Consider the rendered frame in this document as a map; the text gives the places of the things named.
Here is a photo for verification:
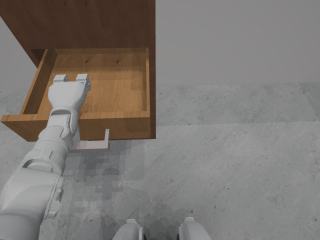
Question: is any left robot forearm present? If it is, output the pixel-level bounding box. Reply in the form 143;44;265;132
0;106;79;211

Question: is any cabinet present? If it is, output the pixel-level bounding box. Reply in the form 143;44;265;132
0;0;156;141

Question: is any left robot hand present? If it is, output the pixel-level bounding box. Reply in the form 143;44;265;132
48;73;91;142

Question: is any left robot thigh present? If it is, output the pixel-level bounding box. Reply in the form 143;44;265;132
112;223;144;240

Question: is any handle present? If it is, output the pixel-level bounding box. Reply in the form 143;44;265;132
68;129;110;153

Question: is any left robot shin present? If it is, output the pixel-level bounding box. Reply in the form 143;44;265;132
126;219;138;224

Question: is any robot left upper arm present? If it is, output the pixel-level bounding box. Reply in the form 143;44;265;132
0;167;65;240

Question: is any drawer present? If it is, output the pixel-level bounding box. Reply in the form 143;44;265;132
0;47;151;142

